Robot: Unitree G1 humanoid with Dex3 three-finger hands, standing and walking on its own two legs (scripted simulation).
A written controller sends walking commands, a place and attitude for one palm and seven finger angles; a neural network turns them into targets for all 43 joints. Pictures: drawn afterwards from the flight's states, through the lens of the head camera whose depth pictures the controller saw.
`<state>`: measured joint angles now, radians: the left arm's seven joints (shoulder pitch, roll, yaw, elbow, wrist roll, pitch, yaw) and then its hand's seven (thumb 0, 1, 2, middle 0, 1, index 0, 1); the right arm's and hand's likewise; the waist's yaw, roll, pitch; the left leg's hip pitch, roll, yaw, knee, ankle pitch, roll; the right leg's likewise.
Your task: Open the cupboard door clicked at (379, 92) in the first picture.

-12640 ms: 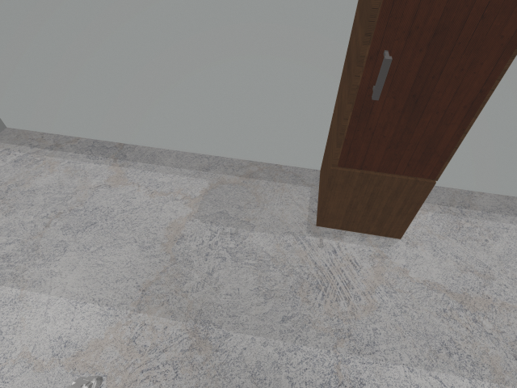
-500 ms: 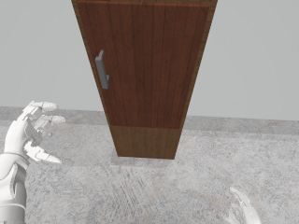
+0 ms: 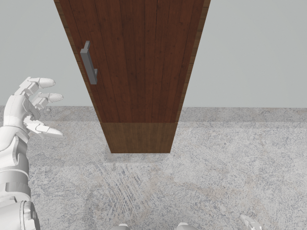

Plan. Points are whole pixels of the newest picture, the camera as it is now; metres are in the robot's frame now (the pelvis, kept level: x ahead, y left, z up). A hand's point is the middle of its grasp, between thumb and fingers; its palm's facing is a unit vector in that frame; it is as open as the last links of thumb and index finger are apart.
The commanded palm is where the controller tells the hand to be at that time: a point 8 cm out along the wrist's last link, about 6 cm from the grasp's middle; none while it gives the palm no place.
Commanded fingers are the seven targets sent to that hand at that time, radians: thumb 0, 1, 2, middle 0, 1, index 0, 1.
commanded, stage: move the hooked fingers beside the handle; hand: left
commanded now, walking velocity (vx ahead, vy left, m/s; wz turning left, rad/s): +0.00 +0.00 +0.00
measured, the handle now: (90, 63) +0.57 +0.21 +0.08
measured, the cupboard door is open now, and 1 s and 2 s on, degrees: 0 0 0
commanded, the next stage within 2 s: slide the fingers in behind the handle in 1.80 s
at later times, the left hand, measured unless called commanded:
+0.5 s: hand (58, 90) +0.44 +0.27 +0.09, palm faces +0.03 -1.00 +0.00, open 14.0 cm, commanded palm +0.43 +0.32 +0.08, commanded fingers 0.00 -0.50 0.30 -0.30 -1.20 -0.30 -1.20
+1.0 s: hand (67, 70) +0.52 +0.27 +0.09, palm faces +0.02 -1.00 -0.01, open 14.0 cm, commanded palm +0.51 +0.32 +0.08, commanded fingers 0.00 -0.50 0.30 -0.30 -1.20 -0.30 -1.20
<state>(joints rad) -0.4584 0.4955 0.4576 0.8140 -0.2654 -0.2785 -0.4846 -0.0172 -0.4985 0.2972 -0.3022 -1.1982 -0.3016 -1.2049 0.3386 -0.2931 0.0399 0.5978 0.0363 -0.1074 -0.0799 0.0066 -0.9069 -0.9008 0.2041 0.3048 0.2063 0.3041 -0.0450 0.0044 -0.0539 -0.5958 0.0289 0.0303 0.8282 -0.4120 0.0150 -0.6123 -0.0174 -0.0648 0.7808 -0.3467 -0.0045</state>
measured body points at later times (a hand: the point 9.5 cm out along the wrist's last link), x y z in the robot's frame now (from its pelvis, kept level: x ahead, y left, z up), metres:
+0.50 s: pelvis +0.00 +0.01 -0.01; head +0.09 +0.02 +0.43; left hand +0.44 +0.32 +0.09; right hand +0.06 -0.26 -0.11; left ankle +0.00 +0.11 -0.70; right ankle +0.02 -0.12 -0.70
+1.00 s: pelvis +0.00 +0.01 -0.02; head +0.14 +0.03 +0.41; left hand +0.52 +0.32 +0.09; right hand -0.02 -0.27 -0.11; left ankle +0.00 +0.11 -0.70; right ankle +0.02 -0.12 -0.70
